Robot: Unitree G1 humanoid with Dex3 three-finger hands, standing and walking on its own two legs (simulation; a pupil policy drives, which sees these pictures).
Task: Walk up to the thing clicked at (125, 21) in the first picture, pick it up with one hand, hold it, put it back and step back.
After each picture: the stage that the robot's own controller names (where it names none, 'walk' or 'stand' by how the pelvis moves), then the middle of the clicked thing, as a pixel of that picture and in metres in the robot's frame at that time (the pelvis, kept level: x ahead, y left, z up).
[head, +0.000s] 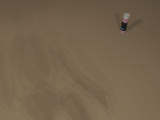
stand; (124, 23) +1.64 -0.45 -0.66
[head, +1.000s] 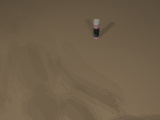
walk; (96, 29) +1.55 +0.01 -0.63
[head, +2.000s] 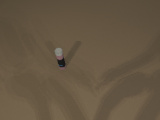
walk; (60, 59) +0.98 +0.32 -0.65
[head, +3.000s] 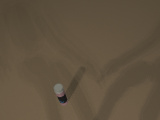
walk; (61, 95) +0.62 +0.28 -0.65
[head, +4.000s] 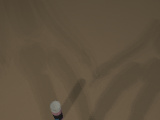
stand; (57, 112) +0.45 +0.22 -0.63
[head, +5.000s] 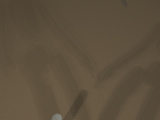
stand; out of the picture +0.42 +0.21 -0.65
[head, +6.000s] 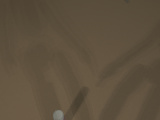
stand; out of the picture +0.43 +0.21 -0.66
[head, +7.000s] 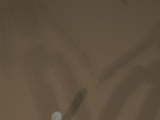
stand; out of the picture +0.42 +0.22 -0.66
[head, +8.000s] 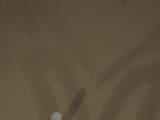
stand; out of the picture +0.42 +0.22 -0.66
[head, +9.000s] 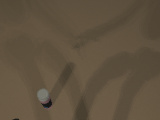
go down; (45, 99) +0.44 +0.24 -0.58
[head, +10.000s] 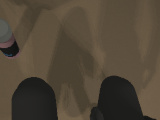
go down; (6, 42) +0.47 +0.30 -0.23
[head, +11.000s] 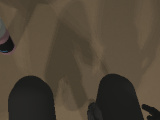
close in; (0, 38) +0.47 +0.30 -0.23
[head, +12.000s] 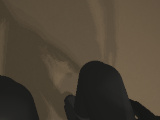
close in; out of the picture +0.44 +0.34 -0.16
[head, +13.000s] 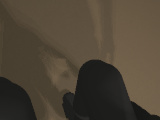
lift; out of the picture +0.43 +0.34 -0.16
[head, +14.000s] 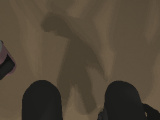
lift; out of the picture +0.36 +0.29 -0.03
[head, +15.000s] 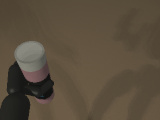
hold; (38, 77) +0.33 +0.16 +0.08
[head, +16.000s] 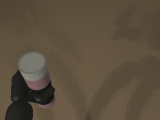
hold; (40, 84) +0.33 +0.17 +0.03
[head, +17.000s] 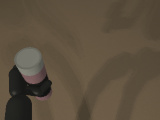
crouch; (37, 78) +0.35 +0.17 -0.01
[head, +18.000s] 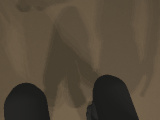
lower; out of the picture +0.49 +0.30 -0.05
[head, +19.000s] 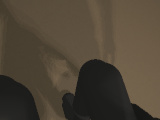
lower; out of the picture +0.43 +0.36 -0.16
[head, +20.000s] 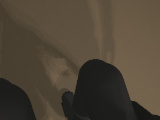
lower; out of the picture +0.43 +0.35 -0.16
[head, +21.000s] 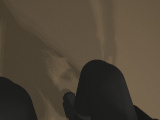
lower; out of the picture +0.43 +0.35 -0.16
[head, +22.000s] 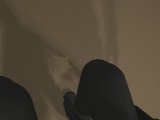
lower; out of the picture +0.42 +0.34 -0.16
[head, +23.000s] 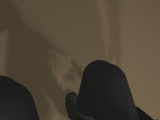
open; out of the picture +0.42 +0.32 -0.17
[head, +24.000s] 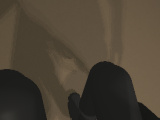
stand; out of the picture +0.42 +0.32 -0.17
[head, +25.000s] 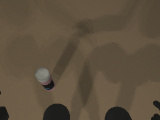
walk; (46, 80) +0.44 +0.23 -0.44
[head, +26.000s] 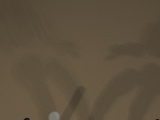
stand; out of the picture +0.41 +0.21 -0.60
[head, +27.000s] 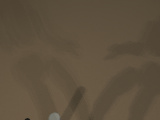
stand; out of the picture +0.40 +0.21 -0.60
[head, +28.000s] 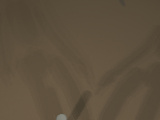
stand; out of the picture +0.42 +0.19 -0.65
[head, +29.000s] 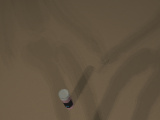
walk; (66, 99) +0.47 +0.22 -0.62
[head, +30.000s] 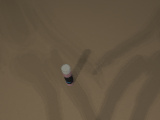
walk; (68, 75) +0.70 +0.22 -0.64
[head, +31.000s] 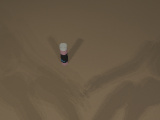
stand; (64, 54) +1.04 +0.20 -0.64
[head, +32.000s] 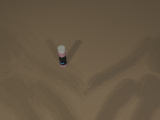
stand; (62, 57) +1.02 +0.25 -0.65
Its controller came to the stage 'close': yes
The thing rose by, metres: 0.67
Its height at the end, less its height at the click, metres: +0.00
